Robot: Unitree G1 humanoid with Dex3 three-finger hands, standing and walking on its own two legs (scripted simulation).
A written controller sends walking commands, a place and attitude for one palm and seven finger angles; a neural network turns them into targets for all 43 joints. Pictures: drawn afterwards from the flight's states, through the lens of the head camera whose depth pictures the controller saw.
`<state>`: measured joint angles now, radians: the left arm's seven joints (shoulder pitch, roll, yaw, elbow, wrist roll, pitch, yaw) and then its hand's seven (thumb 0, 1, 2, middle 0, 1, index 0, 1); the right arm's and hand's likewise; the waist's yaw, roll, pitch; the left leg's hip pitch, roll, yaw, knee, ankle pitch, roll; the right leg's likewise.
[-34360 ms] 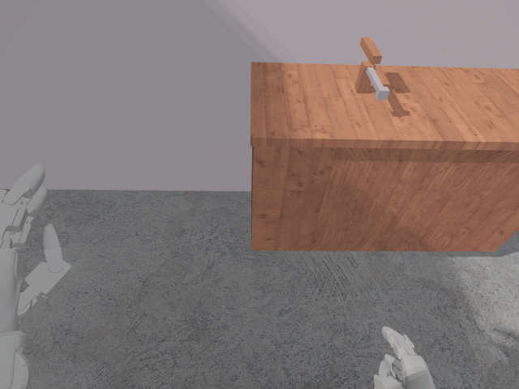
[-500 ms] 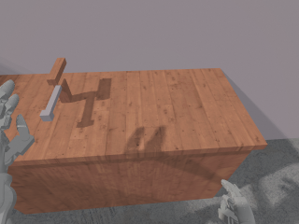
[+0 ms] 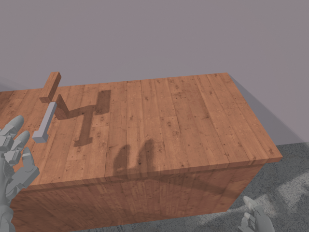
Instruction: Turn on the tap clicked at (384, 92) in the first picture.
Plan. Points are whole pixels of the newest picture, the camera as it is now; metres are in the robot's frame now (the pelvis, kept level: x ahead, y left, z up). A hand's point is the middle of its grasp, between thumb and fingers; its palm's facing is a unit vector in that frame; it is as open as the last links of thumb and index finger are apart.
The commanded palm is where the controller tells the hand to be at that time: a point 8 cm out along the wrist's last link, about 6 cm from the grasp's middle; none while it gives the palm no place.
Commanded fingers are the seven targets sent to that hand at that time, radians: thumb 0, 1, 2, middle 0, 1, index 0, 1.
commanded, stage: turn the palm inward beside the body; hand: left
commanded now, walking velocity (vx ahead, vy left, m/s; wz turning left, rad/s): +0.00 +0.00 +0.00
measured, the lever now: (40, 136) +0.33 +0.38 +0.05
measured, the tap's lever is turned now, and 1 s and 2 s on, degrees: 0 0 0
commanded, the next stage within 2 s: reach beside the lever's end, fingers flat in 1.24 s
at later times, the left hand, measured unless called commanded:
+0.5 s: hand (32, 187) +0.16 +0.25 +0.14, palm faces +0.41 -0.90 -0.18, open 7.4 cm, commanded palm +0.11 +0.30 +0.15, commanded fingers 0.00 0.90 0.90 -0.20 -0.30 -0.20 -0.30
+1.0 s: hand (41, 188) +0.16 +0.23 +0.14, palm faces +0.42 -0.90 -0.13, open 7.4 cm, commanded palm +0.10 +0.28 +0.15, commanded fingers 0.00 0.90 0.90 -0.20 -0.30 -0.20 -0.30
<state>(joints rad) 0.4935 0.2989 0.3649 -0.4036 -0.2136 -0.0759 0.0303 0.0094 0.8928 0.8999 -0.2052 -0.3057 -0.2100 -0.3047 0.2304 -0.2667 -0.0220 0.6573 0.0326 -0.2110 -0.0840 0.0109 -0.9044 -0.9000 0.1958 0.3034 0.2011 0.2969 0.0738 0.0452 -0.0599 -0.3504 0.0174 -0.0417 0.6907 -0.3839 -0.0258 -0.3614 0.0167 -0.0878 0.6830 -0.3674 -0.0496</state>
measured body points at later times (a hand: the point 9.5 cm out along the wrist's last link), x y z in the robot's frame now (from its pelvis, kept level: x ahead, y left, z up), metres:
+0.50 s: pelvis -0.03 +0.02 +0.00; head -0.04 +0.01 +0.45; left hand +0.13 +0.30 +0.15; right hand +0.18 -0.19 -0.06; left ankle -0.01 +0.14 -0.72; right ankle -0.01 -0.08 -0.72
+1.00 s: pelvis -0.02 +0.01 +0.00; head -0.03 -0.01 +0.45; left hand +0.13 +0.28 +0.15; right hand +0.18 -0.21 -0.07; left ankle -0.02 +0.14 -0.72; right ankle -0.01 -0.08 -0.72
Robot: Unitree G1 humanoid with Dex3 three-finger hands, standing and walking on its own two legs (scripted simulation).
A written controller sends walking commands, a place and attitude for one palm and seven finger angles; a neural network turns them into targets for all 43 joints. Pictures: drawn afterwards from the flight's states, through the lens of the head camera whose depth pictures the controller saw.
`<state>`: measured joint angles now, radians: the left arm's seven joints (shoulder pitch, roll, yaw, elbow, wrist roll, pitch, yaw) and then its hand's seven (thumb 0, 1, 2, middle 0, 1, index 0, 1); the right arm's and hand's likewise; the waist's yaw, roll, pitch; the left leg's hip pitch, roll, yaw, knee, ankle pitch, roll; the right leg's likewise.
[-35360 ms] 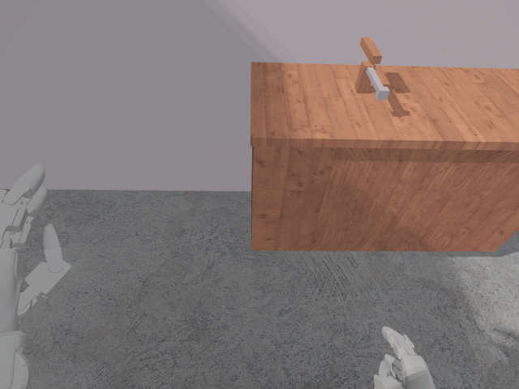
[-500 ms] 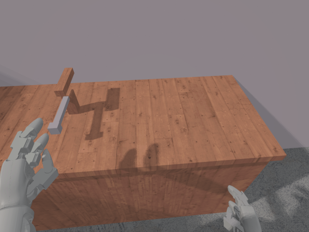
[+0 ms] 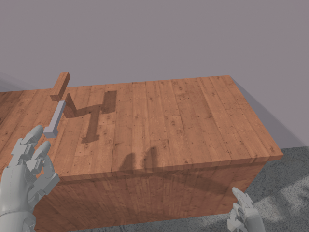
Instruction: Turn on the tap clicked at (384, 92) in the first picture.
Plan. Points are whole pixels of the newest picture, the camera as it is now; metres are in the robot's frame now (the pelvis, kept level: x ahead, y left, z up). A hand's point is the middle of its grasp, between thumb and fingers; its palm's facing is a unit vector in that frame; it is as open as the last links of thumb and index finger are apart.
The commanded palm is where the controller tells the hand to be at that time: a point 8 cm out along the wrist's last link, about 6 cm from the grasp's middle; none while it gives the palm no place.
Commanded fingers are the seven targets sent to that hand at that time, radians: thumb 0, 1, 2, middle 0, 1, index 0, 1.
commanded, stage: turn the palm inward beside the body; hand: left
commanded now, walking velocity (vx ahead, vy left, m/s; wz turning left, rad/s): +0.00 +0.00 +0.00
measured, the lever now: (50, 132) +0.36 +0.37 +0.05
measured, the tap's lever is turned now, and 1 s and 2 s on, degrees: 0 0 0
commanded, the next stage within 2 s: reach beside the lever's end, fingers flat in 0.24 s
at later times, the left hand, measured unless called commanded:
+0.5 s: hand (59, 171) +0.20 +0.23 +0.13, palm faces +0.42 -0.89 -0.15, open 7.4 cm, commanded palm +0.15 +0.28 +0.14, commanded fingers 0.00 0.90 0.90 -0.20 -0.30 -0.20 -0.30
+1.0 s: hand (48, 157) +0.24 +0.28 +0.11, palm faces +0.45 -0.88 -0.14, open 7.4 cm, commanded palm +0.19 +0.33 +0.11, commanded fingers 0.00 0.90 0.90 -0.19 -0.27 -0.19 -0.27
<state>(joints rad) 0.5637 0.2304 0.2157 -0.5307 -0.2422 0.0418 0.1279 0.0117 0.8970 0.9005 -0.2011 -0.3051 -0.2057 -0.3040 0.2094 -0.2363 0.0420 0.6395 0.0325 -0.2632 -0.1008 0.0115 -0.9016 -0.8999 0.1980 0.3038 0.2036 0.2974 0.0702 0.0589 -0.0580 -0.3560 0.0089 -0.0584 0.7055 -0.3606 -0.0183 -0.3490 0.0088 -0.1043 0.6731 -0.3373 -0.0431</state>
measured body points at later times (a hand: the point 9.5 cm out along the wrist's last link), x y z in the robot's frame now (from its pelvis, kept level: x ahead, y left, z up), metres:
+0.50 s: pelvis +0.01 -0.01 +0.00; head +0.01 -0.03 +0.45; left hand +0.17 +0.27 +0.14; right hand +0.21 -0.23 -0.07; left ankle +0.01 +0.13 -0.72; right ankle +0.01 -0.09 -0.72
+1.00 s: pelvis +0.01 +0.01 +0.00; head +0.02 -0.01 +0.45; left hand +0.21 +0.33 +0.12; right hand +0.19 -0.23 -0.08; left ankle +0.01 +0.13 -0.72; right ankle +0.01 -0.09 -0.72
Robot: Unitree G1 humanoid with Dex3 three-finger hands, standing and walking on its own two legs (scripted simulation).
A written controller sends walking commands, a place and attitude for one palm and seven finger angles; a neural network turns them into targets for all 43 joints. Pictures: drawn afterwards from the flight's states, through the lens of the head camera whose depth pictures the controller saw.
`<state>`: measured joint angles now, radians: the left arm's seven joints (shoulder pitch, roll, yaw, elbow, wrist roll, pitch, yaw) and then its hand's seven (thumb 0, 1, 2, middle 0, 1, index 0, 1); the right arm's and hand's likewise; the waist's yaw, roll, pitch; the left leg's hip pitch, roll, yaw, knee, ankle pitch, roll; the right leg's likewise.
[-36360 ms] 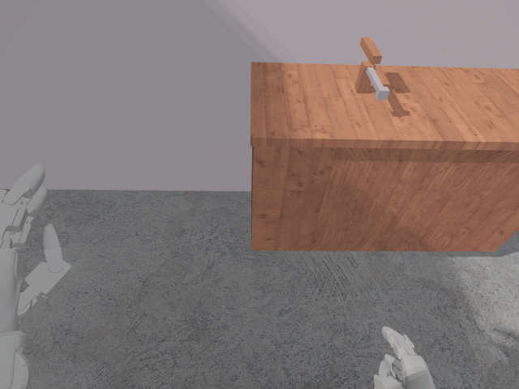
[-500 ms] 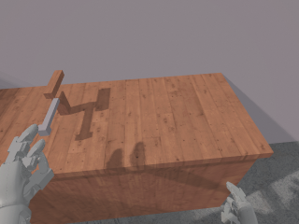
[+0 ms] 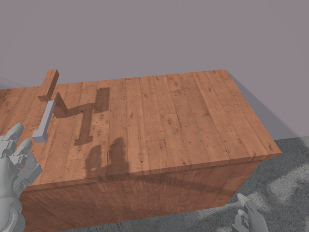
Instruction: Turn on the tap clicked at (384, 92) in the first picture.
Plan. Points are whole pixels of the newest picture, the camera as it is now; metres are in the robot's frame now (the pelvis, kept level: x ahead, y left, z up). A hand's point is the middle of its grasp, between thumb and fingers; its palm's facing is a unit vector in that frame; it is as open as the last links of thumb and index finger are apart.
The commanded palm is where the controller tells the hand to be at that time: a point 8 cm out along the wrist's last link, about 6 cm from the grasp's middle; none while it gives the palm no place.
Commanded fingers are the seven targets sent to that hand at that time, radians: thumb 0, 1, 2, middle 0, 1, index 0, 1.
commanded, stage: reach beside the lever's end, fingers flat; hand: left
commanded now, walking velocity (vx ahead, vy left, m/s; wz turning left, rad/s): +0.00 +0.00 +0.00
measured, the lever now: (40, 136) +0.34 +0.37 +0.04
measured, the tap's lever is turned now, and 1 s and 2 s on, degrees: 0 0 0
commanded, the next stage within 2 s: push the lever round in 1.84 s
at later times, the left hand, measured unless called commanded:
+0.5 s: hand (31, 155) +0.25 +0.32 +0.09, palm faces +0.48 -0.87 -0.12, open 7.6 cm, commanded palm +0.21 +0.37 +0.08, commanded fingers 0.00 0.90 0.90 -0.17 -0.20 -0.17 -0.20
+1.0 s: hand (29, 144) +0.30 +0.37 +0.06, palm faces +0.47 -0.88 -0.12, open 7.8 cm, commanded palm +0.24 +0.41 +0.05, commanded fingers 0.00 0.90 0.90 -0.15 -0.15 -0.15 -0.15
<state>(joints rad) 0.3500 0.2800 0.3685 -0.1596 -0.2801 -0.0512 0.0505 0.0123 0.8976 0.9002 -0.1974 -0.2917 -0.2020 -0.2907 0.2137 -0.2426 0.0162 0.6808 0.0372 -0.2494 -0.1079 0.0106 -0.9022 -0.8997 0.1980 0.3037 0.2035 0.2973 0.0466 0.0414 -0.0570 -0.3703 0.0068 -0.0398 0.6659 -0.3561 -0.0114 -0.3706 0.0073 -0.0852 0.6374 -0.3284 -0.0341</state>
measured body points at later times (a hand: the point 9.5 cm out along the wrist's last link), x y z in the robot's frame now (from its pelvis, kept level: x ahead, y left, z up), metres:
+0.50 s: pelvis -0.01 +0.01 +0.00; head +0.02 +0.00 +0.45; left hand +0.22 +0.37 +0.10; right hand +0.16 -0.23 -0.09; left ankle -0.01 +0.13 -0.72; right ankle +0.00 -0.10 -0.72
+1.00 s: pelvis -0.02 +0.01 -0.02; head +0.04 +0.02 +0.43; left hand +0.27 +0.41 +0.07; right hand +0.11 -0.26 -0.12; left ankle -0.01 +0.13 -0.72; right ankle +0.00 -0.10 -0.72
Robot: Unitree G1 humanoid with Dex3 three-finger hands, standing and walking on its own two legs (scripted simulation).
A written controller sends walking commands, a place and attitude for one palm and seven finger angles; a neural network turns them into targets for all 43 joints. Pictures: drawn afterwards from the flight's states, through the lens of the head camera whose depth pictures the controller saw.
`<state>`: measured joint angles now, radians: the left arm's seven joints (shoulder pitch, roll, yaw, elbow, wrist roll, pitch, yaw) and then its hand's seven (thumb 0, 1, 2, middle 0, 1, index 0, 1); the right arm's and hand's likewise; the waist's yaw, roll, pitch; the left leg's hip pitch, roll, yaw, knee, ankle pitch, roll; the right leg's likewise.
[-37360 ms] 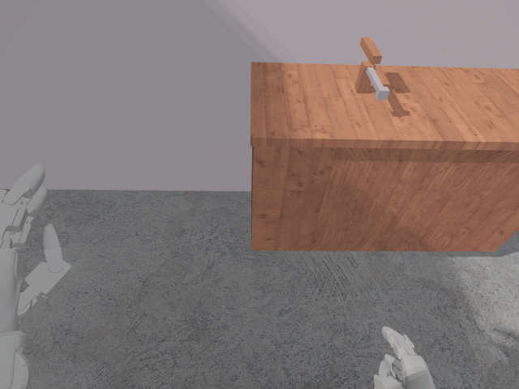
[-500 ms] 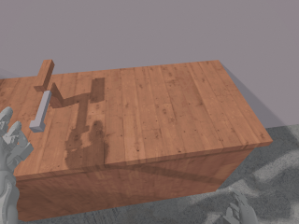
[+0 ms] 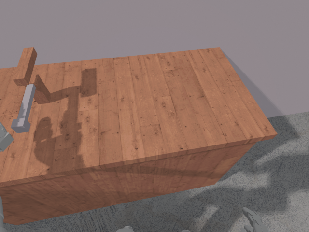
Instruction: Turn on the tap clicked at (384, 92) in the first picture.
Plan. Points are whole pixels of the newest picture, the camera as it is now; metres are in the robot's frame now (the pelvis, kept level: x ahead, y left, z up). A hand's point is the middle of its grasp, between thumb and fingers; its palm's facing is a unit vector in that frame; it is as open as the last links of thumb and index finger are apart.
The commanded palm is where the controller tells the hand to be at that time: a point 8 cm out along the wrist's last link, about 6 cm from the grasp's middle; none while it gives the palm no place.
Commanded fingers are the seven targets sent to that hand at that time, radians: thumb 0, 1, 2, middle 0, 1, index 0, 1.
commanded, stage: reach beside the lever's end, fingers flat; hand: left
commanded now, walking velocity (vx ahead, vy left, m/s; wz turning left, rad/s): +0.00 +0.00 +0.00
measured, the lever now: (21, 125) +0.35 +0.36 +0.06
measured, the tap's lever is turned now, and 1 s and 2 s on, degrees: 0 0 11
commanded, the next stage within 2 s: push the lever round in 0.84 s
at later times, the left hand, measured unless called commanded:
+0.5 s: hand (8, 133) +0.32 +0.38 +0.06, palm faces +0.45 -0.89 -0.11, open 7.8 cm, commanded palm +0.27 +0.42 +0.06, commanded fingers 0.00 0.90 0.90 -0.15 -0.15 -0.15 -0.15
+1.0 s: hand (10, 130) +0.33 +0.38 +0.06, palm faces +0.46 -0.88 -0.12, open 7.8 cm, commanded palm +0.28 +0.41 +0.06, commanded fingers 0.00 0.90 0.90 -0.15 -0.15 -0.15 -0.15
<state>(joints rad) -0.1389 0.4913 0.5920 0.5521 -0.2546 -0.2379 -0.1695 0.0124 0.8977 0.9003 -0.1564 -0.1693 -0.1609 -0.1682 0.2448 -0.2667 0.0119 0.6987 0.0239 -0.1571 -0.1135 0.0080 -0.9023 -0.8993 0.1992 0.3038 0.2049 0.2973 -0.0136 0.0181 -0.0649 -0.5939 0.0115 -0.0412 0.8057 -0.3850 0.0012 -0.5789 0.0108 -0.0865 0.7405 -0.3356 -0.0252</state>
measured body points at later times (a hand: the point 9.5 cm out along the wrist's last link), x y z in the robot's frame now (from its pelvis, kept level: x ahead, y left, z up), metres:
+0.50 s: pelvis +0.00 +0.02 -0.01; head +0.07 +0.04 +0.44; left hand +0.29 +0.43 +0.07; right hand +0.12 -0.25 -0.11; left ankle +0.01 +0.12 -0.71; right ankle +0.02 -0.11 -0.71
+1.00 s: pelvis +0.01 +0.01 -0.01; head +0.08 +0.04 +0.43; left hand +0.30 +0.43 +0.07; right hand +0.13 -0.25 -0.11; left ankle +0.01 +0.12 -0.71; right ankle +0.02 -0.11 -0.71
